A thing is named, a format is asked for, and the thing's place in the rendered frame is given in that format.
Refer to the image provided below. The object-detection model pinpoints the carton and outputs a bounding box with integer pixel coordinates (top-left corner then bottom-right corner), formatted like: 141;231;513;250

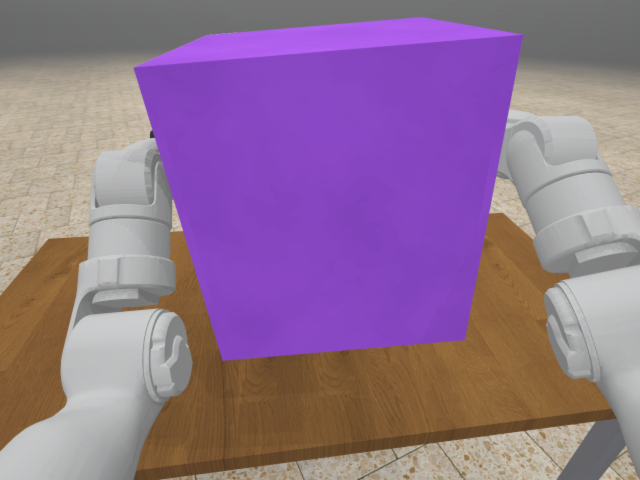
133;17;523;361

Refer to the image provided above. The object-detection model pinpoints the robot right upper arm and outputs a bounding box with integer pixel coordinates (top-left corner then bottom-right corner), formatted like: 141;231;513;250
544;264;640;479

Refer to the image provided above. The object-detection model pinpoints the right robot forearm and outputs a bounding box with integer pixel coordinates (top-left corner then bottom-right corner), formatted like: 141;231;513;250
496;110;640;278

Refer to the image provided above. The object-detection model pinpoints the table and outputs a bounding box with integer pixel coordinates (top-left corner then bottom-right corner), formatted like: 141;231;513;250
0;213;626;480

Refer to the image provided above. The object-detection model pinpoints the robot left upper arm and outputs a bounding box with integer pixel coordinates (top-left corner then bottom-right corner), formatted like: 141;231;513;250
0;308;192;480

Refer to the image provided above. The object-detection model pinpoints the left robot forearm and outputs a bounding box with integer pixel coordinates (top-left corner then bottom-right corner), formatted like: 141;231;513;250
61;138;176;397

